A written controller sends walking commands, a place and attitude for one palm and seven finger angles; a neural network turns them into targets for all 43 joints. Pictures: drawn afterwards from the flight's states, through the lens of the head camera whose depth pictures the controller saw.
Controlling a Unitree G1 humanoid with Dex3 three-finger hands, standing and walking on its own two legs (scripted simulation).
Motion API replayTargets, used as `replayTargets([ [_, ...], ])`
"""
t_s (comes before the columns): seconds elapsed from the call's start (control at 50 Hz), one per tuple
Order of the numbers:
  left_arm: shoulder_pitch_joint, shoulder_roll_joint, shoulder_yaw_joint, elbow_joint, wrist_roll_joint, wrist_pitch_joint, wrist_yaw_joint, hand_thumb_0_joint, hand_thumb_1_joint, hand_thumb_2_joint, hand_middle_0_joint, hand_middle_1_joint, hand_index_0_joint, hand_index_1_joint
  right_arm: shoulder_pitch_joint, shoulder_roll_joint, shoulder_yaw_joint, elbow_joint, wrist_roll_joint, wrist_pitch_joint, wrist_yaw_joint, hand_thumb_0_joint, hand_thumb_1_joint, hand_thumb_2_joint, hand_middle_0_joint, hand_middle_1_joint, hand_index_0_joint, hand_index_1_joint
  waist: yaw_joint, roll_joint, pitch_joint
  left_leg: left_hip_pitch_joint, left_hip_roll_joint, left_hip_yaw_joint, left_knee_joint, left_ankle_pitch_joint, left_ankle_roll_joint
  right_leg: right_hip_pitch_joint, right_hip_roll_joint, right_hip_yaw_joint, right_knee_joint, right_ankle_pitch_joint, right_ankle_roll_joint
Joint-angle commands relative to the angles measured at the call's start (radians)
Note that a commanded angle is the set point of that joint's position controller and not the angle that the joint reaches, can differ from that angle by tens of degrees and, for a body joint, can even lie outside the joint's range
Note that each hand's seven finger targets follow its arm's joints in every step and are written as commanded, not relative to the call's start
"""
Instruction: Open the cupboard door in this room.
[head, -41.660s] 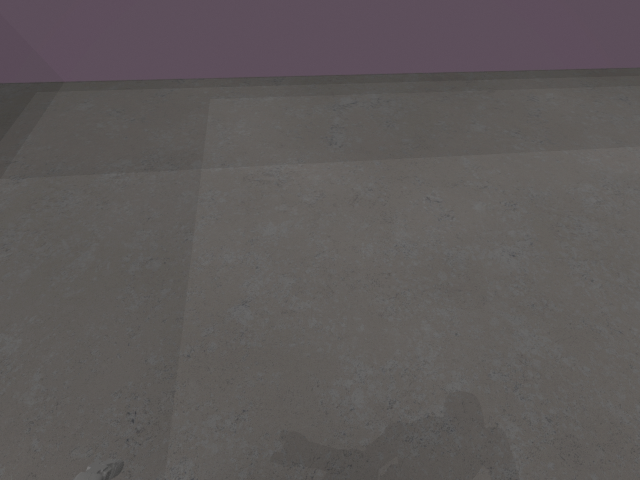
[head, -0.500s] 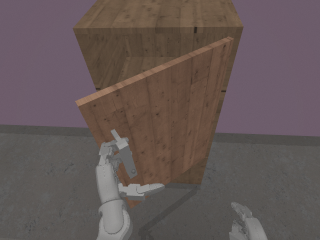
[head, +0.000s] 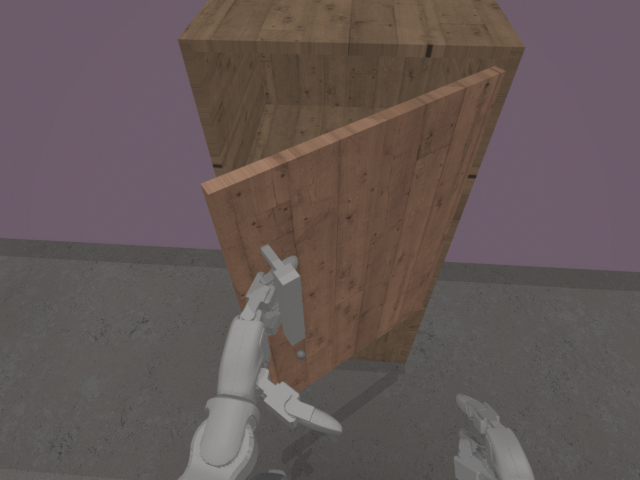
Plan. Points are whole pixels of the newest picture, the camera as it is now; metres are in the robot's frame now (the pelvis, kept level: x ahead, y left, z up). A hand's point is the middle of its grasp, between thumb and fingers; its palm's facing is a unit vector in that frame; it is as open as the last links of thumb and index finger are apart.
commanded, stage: slide the hand sideways off the handle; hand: left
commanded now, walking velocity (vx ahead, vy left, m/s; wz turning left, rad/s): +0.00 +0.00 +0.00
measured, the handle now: (282, 296) +0.32 +0.07 +0.07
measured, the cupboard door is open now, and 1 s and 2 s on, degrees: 39 40 40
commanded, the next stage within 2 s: draw the hand back to the body in 1.04 s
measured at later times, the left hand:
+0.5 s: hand (281, 380) +0.22 +0.06 +0.07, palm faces -0.08 -1.00 +0.01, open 16.2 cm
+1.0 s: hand (223, 415) +0.18 +0.11 +0.07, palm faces -0.03 -1.00 -0.03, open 16.3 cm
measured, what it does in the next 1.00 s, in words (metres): stands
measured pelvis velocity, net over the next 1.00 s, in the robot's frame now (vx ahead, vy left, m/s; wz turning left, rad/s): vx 0.01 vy -0.01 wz -0.01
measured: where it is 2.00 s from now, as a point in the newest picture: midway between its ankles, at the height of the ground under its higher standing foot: outside the picture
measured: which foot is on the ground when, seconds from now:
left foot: down 0.00-1.00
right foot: down 0.00-1.00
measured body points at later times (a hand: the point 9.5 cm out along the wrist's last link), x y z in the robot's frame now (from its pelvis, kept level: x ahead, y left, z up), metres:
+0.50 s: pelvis +0.00 +0.01 -0.01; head +0.03 +0.00 +0.44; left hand +0.22 +0.11 +0.08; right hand +0.18 -0.20 -0.08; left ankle +0.03 +0.11 -0.68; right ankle +0.00 -0.11 -0.68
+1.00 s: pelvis +0.01 -0.01 -0.02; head +0.04 -0.02 +0.43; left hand +0.18 +0.17 +0.07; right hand +0.18 -0.24 -0.08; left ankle +0.03 +0.11 -0.68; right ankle +0.00 -0.11 -0.68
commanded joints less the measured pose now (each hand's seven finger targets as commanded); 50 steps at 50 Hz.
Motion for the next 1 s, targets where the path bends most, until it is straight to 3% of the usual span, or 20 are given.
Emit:
replayTargets([
  [0.0,-0.183,-0.121,-0.075,-0.275,-0.057,-0.091,-0.075,0.0,-0.5,0.3,-0.15,-0.3,-0.15,-0.3,-0.083,-0.095,-0.037,-0.203,0.023,-0.071,-0.022,0.0,-0.9,-0.9,0.2,0.3,0.2,0.3,-0.038,-0.09,-0.142,0.132,0.007,-0.046,-0.156,0.084,0.011,-0.017,0.016,0.007,-0.158,0.124,-0.009],
  [0.1,-0.132,-0.099,-0.049,-0.282,0.019,-0.07,0.035,0.0,-0.5,0.3,-0.15,-0.3,-0.15,-0.3,-0.073,-0.094,-0.039,-0.215,0.01,-0.064,-0.012,0.0,-0.9,-0.9,0.2,0.3,0.2,0.3,-0.015,-0.091,-0.175,0.125,0.01,-0.047,-0.157,0.099,0.007,-0.018,0.015,0.0,-0.123,0.127,-0.015],
  [0.22,-0.025,-0.07,-0.041,-0.32,0.044,-0.059,0.043,0.0,-0.5,0.3,-0.15,-0.3,-0.15,-0.3,-0.07,-0.092,-0.039,-0.238,0.012,-0.043,-0.005,0.0,-0.9,-0.9,0.2,0.3,0.2,0.3,0.007,-0.08,-0.185,0.121,0.012,-0.035,-0.158,0.141,0.006,0.015,0.017,0.004,-0.119,0.163,-0.021],
  [0.32,0.08,-0.037,-0.005,-0.367,0.021,-0.052,0.025,0.0,-0.5,0.3,-0.15,-0.3,-0.15,-0.3,-0.073,-0.092,-0.032,-0.256,0.015,-0.034,-0.008,0.0,-0.9,-0.9,0.2,0.3,0.2,0.3,0.01,-0.082,-0.137,0.098,0.013,-0.026,-0.162,0.129,0.006,0.023,0.021,0.006,-0.129,0.164,-0.018],
  [0.4,0.114,-0.02,0.008,-0.415,0.005,-0.067,0.002,0.0,-0.5,0.3,-0.15,-0.3,-0.15,-0.3,-0.064,-0.093,-0.031,-0.26,0.012,-0.039,-0.012,0.0,-0.9,-0.9,0.2,0.3,0.2,0.3,-0.004,-0.071,-0.12,0.09,0.011,-0.024,-0.146,0.106,0.006,-0.004,0.023,0.01,-0.126,0.15,-0.014],
  [0.48,0.151,-0.001,0.023,-0.456,-0.01,-0.089,-0.027,0.0,-0.5,0.3,-0.15,-0.3,-0.15,-0.3,-0.052,-0.097,-0.034,-0.264,0.012,-0.049,-0.016,0.0,-0.9,-0.9,0.2,0.3,0.2,0.3,-0.011,-0.061,-0.128,0.082,0.01,-0.028,-0.129,0.112,0.006,-0.017,0.024,0.011,-0.11,0.16,-0.012],
  [0.52,0.211,0.005,0.028,-0.475,-0.019,-0.095,-0.043,0.0,-0.5,0.3,-0.15,-0.3,-0.15,-0.3,-0.044,-0.099,-0.037,-0.273,0.012,-0.055,-0.017,0.0,-0.9,-0.9,0.2,0.3,0.2,0.3,-0.003,-0.06,-0.145,0.078,0.007,-0.026,-0.122,0.143,0.007,0.002,0.024,0.013,-0.101,0.193,-0.013],
  [0.56,0.264,0.033,0.062,-0.49,-0.035,-0.099,-0.059,0.0,-0.5,0.3,-0.15,-0.3,-0.15,-0.3,-0.034,-0.099,-0.039,-0.275,0.012,-0.057,-0.017,0.0,-0.9,-0.9,0.2,0.3,0.2,0.3,0.003,-0.067,-0.165,0.07,0.004,-0.018,-0.107,0.168,0.008,0.016,0.024,0.019,-0.094,0.232,-0.01],
  [0.68,0.329,0.089,0.134,-0.525,-0.076,-0.113,-0.114,0.0,-0.5,0.3,-0.15,-0.3,-0.15,-0.3,-0.025,-0.107,-0.045,-0.281,0.014,-0.067,-0.031,0.0,-0.9,-0.9,0.2,0.3,0.2,0.3,-0.007,-0.093,-0.141,0.022,-0.003,-0.007,-0.073,0.143,0.012,0.006,0.023,0.037,-0.103,0.229,0.001],
  [0.72,0.377,0.118,0.176,-0.538,-0.093,-0.119,-0.134,0.0,-0.5,0.3,-0.15,-0.3,-0.15,-0.3,-0.025,-0.108,-0.05,-0.281,0.019,-0.07,-0.035,0.0,-0.9,-0.9,0.2,0.3,0.2,0.3,0.006,-0.067,-0.16,0.019,-0.004,-0.002,-0.064,0.164,0.012,0.024,0.025,0.044,-0.099,0.251,-0.002],
  [0.82,0.415,0.136,0.208,-0.564,-0.136,-0.134,-0.187,0.0,-0.5,0.3,-0.15,-0.3,-0.15,-0.3,-0.024,-0.108,-0.058,-0.276,0.025,-0.081,-0.045,0.0,-0.9,-0.9,0.2,0.3,0.2,0.3,-0.004,-0.064,-0.15,-0.002,-0.008,0.0,-0.038,0.172,0.013,0.017,0.021,0.058,-0.1,0.281,0.008],
  [0.98,0.445,0.191,0.298,-0.554,-0.203,-0.157,-0.272,0.0,-0.5,0.3,-0.15,-0.3,-0.15,-0.3,-0.033,-0.111,-0.069,-0.262,0.037,-0.099,-0.07,0.0,-0.9,-0.9,0.2,0.3,0.2,0.3,-0.004,-0.08,-0.138,-0.05,-0.009,-0.001,-0.009,0.117,0.01,-0.01,0.011,0.087,-0.119,0.192,0.019],
])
